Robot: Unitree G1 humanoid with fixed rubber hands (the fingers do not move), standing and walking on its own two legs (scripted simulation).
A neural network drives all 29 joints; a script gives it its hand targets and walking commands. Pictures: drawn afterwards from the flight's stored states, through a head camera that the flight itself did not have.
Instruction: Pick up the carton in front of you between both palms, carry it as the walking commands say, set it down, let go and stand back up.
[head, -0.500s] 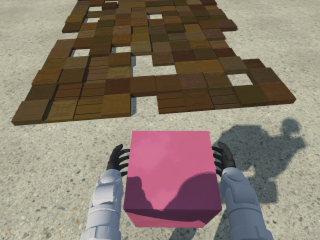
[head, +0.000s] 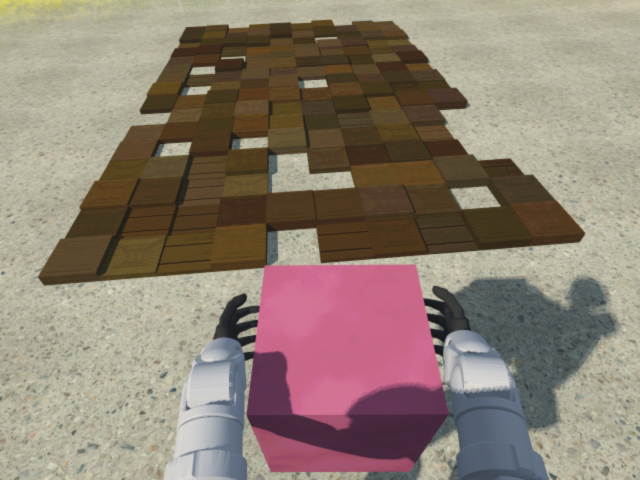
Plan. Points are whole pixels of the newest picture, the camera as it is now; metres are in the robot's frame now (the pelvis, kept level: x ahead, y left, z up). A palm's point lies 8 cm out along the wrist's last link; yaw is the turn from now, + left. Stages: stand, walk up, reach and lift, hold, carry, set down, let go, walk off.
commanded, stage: reach and lift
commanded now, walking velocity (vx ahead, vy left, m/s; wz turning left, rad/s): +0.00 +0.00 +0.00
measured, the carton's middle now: (340, 372) +0.30 +0.00 -0.05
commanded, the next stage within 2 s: hold in 0.66 s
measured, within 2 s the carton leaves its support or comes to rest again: neither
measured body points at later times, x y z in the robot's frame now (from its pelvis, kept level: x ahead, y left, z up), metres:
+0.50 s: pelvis +0.02 +0.00 +0.01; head -0.01 +0.00 +0.46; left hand +0.32 +0.15 +0.03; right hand +0.33 -0.15 +0.03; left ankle +0.04 +0.13 -0.74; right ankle +0.03 -0.13 -0.74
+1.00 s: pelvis +0.01 +0.00 +0.01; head -0.03 +0.00 +0.45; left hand +0.31 +0.15 +0.05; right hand +0.31 -0.15 +0.05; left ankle +0.04 +0.13 -0.74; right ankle +0.03 -0.13 -0.74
